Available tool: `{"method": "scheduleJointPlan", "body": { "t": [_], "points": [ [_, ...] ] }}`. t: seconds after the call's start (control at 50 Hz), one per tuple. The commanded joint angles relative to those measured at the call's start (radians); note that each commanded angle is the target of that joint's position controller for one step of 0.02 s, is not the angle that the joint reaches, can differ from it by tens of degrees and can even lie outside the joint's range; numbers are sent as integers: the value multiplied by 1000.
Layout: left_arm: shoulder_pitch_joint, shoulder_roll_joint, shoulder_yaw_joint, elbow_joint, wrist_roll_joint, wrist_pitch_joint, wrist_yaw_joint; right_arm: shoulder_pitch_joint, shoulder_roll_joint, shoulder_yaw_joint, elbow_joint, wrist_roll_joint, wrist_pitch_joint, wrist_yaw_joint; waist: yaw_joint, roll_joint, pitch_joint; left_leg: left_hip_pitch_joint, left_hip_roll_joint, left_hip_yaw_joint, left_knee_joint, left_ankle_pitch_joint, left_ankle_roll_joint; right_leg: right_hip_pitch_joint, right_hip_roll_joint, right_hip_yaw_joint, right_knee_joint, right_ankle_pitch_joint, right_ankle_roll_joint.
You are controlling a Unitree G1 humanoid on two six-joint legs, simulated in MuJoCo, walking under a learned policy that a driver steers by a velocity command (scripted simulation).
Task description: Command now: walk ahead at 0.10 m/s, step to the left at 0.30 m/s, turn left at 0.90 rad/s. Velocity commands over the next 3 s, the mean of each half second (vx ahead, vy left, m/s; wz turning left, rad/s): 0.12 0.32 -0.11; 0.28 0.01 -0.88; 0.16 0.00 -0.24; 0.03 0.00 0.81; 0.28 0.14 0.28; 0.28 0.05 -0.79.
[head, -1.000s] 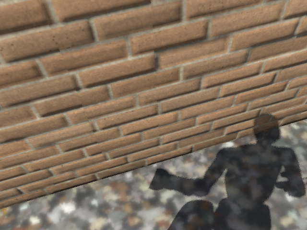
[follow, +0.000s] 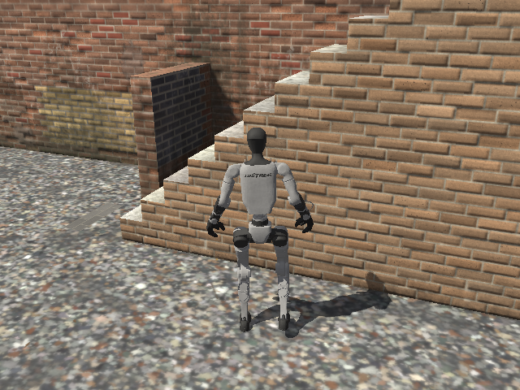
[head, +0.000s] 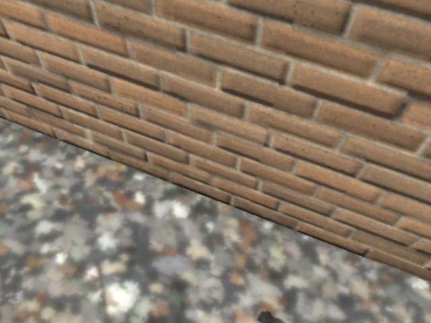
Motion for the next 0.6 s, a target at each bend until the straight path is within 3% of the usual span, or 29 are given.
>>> {"method": "scheduleJointPlan", "body": {
  "t": [0.02, 0.04, 0.06, 0.08, 0.1, 0.14, 0.16, 0.18, 0.2, 0.22, 0.24, 0.26, 0.28, 0.3, 0.34, 0.36, 0.38, 0.4, 0.42, 0.44, 0.46, 0.48, 0.5, 0.52, 0.54, 0.56, 0.58, 0.6],
  "points": [
    [118, 147, 29, -23, -30, -39, 50, -123, -171, -55, -103, 45, -7, 4, 55, 191, -221, 217, 150, -286, -220, 275, 252, -154, 37, 118, -22, 74, -43],
    [197, 184, 41, 32, -23, -32, 70, -197, -138, -39, -138, 17, 9, 24, 74, 214, -193, 94, 84, -212, -229, 231, 228, -23, 77, 52, -113, 159, -52],
    [259, 172, 38, 77, -24, -31, 78, -212, -124, -31, -154, -11, 20, 42, 70, 203, -196, 51, 47, -156, -234, 156, 203, 100, 82, 10, -248, 208, -60],
    [267, 150, 26, 100, -15, -35, 81, -161, -122, -27, -151, -19, 25, 52, 34, 184, -199, 37, 39, -147, -227, 92, 197, 173, 84, -15, -323, 239, -65],
    [261, 122, 16, 104, -20, -39, 81, -93, -127, -24, -135, -20, 23, 61, 6, 188, -198, 36, 52, -176, -217, 37, 202, 215, 81, -20, -361, 243, -76],
    [383, 114, 8, 149, -43, -46, 79, -79, -93, 1, -135, -23, 27, 74, 47, 211, -194, -42, 33, -174, -127, -144, 175, 360, 50, -14, -464, 339, -112],
    [485, 138, 16, 189, -35, -46, 77, -80, -39, 21, -141, -32, 25, 76, 87, 151, -186, -145, -23, -128, 5, -252, 131, 473, 4, 41, -508, 322, -140],
    [574, 216, 28, 202, -8, -48, 77, -111, 37, 49, -166, -49, 19, 78, 112, -71, -142, -350, -107, -44, 360, -410, 52, 543, -241, 387, -639, 270, -234],
    [467, 306, 31, 140, 31, -60, 83, 1, 32, 43, -162, -20, 11, 83, 18, -241, -124, -424, -120, -159, 634, -435, -23, 381, -470, 951, -878, 48, -438],
    [295, 312, 32, 92, 15, -77, 95, 37, -58, 21, -140, 0, 19, 76, -62, -190, -23, -388, -36, -246, 805, -296, -36, 177, -479, 985, -933, -135, -390],
    [206, 266, 20, 73, -11, -81, 97, 46, -127, 4, -134, -7, 27, 63, -102, -169, 12, -332, -11, -251, 869, -225, -60, 87, -396, 797, -902, -150, -297],
    [160, 244, 12, 60, -25, -72, 90, 62, -140, 2, -128, -32, 36, 46, -115, -156, 13, -274, 5, -218, 858, -188, -84, 57, -303, 638, -863, -56, -224],
    [151, 245, 14, 52, -31, -62, 81, 61, -122, 6, -139, -47, 37, 38, -120, -172, 20, -222, 22, -198, 730, -182, -99, 46, -227, 523, -839, 31, -180],
    [164, 254, 22, 43, -25, -51, 80, 46, -90, 18, -146, -49, 36, 40, -106, -181, 8, -125, 9, -145, 586, -175, -106, 22, -157, 408, -831, 123, -140],
    [179, 287, 50, 4, -18, -27, 82, 39, 2, 42, -159, -33, 25, 42, -77, -240, -12, 92, -24, -72, 262, -249, -102, -20, -90, 281, -830, 296, -107],
    [179, 292, 61, -13, -24, -14, 80, 74, 19, 40, -146, -25, 20, 41, -78, -261, -26, 187, -35, -51, 127, -234, -99, -14, -80, 270, -815, 341, -101],
    [173, 258, 58, -29, -40, -3, 79, 169, 16, 28, -100, -15, 17, 35, -101, -262, -50, 286, -28, -36, 10, -60, -91, -6, -88, 295, -790, 366, -95],
    [185, 210, 45, -42, -46, 1, 75, 237, 0, 12, -60, 0, 18, 26, -114, -215, -70, 340, -28, -25, -105, 10, -77, 3, -81, 299, -713, 366, -91],
    [233, 129, 25, -39, -41, -1, 70, 245, -31, -2, -35, 7, 18, 20, -85, -27, -75, 369, 9, -84, -223, 5, -59, -25, 10, 219, -492, 193, -70],
    [292, 27, -2, -60, 9, 7, 63, 239, -95, -2, -53, -13, 19, 22, -20, 250, -142, 444, 172, -202, -147, 379, -4, -164, 120, 135, -224, -121, -52],
    [317, 21, -12, -112, 1, 1, 66, 221, -228, -33, -76, -47, 19, 29, 6, 516, -198, 306, 321, -468, -291, 363, 135, -275, 153, 74, 36, -181, -24],
    [292, 79, -2, -108, -20, -5, 65, 131, -171, -22, -102, -56, 11, 29, 28, 456, -158, 205, 297, -467, -356, 231, 170, -247, 80, 98, 204, -156, -26],
    [280, 130, 18, -77, -21, 7, 66, 42, -95, -6, -104, -42, 3, 20, 71, 316, -108, 146, 277, -352, -336, 209, 139, -248, 63, 109, 256, -70, -23],
    [283, 146, 28, -41, -15, 24, 71, -19, -52, 5, -113, -31, -4, 12, 91, 194, -107, 150, 246, -243, -295, 324, 119, -225, 55, 102, 296, -5, -3],
    [281, 157, 30, -29, -27, 40, 51, -107, -56, 3, -138, 3, -44, 1, 93, 52, -97, 233, 332, -272, -183, 751, 63, -272, 29, 232, 266, 99, 12],
    [283, 153, 29, -29, -25, 46, 35, -79, -73, -7, -116, 15, -60, -16, 94, 45, -157, 289, 337, -199, -159, 882, 43, -245, 20, 225, 247, 151, 18],
    [254, 134, 21, -50, -25, 46, 23, -45, -81, -10, -95, 14, -69, -31, 76, 82, -187, 331, 338, -156, -169, 853, 45, -243, 11, 203, 223, 188, 25],
    [199, 112, 8, -79, -25, 52, 13, -11, -80, -11, -69, 3, -69, -43, 59, 125, -192, 359, 332, -122, -189, 760, 71, -255, -4, 176, 179, 209, 34]
  ]
}}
